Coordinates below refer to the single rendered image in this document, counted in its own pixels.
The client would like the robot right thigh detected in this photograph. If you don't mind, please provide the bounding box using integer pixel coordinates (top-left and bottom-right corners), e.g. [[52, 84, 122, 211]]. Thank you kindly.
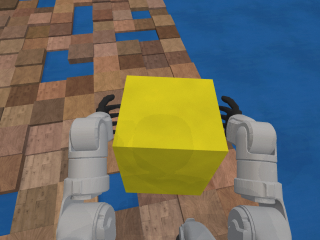
[[179, 221, 216, 240]]

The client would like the left robot hand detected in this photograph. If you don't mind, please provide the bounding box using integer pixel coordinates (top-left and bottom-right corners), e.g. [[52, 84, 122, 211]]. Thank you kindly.
[[96, 94, 121, 135]]

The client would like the right robot upper arm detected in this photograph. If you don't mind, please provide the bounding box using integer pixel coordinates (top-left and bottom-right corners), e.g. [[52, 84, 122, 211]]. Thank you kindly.
[[227, 205, 292, 240]]

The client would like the right robot forearm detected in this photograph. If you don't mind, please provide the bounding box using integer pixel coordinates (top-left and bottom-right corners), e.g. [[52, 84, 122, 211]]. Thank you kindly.
[[226, 114, 292, 240]]

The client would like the left robot upper arm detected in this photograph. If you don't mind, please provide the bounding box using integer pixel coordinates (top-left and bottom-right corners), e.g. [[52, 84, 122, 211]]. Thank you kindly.
[[56, 202, 116, 240]]

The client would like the left robot forearm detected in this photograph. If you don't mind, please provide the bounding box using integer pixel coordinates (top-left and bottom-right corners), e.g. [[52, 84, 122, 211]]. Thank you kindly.
[[56, 111, 114, 240]]

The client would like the right robot hand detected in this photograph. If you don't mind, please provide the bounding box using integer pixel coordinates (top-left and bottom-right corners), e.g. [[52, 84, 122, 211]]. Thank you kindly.
[[218, 96, 242, 137]]

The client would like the carton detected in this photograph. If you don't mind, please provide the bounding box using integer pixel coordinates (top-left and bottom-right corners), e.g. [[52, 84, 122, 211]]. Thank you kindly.
[[112, 75, 229, 196]]

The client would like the right robot shin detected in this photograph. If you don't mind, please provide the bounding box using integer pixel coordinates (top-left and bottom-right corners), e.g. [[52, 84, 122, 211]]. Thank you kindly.
[[184, 218, 195, 223]]

